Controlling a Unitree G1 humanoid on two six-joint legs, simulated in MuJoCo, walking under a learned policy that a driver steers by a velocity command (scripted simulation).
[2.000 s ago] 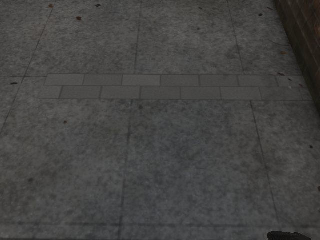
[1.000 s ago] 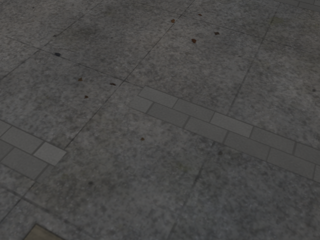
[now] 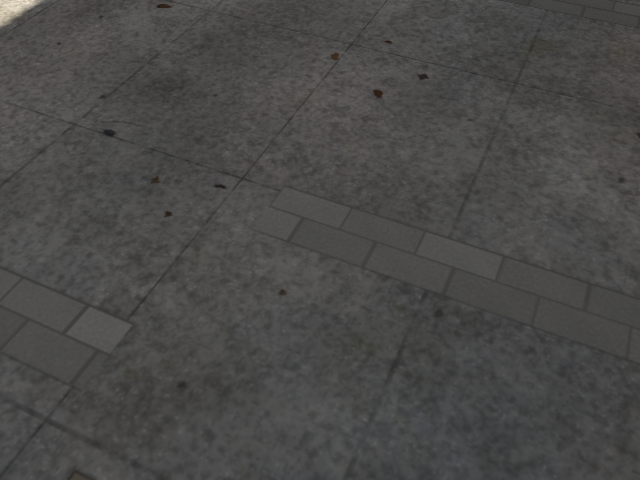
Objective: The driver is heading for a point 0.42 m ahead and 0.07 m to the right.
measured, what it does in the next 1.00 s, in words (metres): walks ahead: left foot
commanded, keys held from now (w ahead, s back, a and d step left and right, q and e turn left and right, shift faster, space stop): w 0.56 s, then no key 0.44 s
